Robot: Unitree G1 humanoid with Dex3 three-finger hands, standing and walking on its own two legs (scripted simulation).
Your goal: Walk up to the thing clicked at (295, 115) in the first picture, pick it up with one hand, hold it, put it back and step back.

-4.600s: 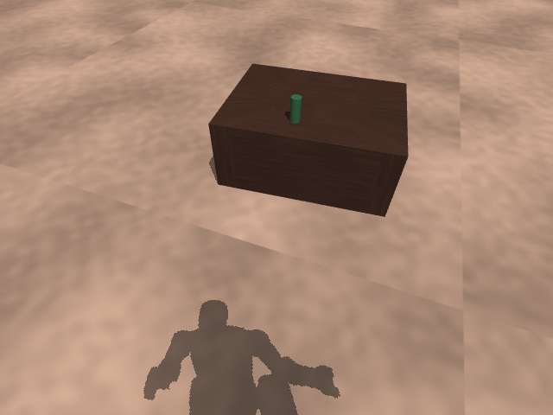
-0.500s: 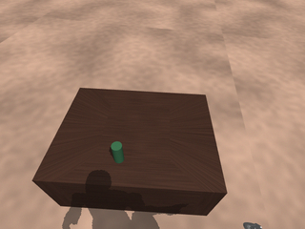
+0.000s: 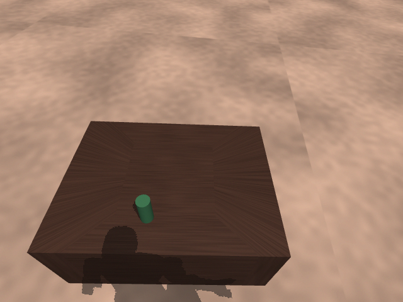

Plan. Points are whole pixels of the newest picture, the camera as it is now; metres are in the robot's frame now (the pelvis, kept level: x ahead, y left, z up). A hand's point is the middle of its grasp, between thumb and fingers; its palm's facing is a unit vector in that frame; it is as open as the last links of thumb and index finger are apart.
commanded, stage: walk up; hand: left
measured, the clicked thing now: (145, 209) +0.50 +0.19 -0.33
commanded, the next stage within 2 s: stand in 0.90 s
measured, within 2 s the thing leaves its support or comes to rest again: neither
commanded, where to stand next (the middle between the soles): +0.04 -0.02 m, yaw +0 degrees
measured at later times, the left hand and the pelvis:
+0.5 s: hand out of the picture +0.09 +0.26 -0.16, palm faces -0.01 -0.95 -0.33, open 7.4 cm; pelvis +0.01 +0.00 +0.00, yaw +0 degrees
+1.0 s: hand out of the picture +0.09 +0.25 -0.16, palm faces -0.01 -0.95 -0.33, open 7.4 cm; pelvis +0.01 +0.00 +0.00, yaw +0 degrees
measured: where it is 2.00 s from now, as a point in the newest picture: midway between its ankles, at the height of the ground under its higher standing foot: outside the picture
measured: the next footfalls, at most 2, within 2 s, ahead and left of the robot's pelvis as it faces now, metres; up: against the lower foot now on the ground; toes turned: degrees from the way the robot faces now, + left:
none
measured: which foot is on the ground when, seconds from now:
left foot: down 0.00-1.00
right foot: down 0.00-1.00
